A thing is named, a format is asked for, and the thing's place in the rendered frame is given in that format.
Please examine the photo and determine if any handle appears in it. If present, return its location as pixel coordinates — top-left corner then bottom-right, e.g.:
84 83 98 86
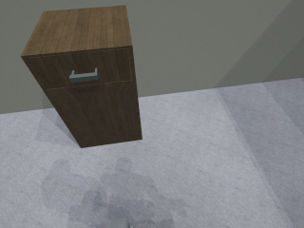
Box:
69 68 99 83

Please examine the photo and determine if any robot left thigh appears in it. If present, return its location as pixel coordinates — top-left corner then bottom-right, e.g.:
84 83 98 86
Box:
105 218 134 228

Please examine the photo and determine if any drawer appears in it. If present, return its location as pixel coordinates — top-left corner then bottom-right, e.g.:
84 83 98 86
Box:
28 48 131 89

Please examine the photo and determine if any cabinet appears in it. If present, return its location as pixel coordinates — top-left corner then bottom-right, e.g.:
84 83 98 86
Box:
21 5 143 148

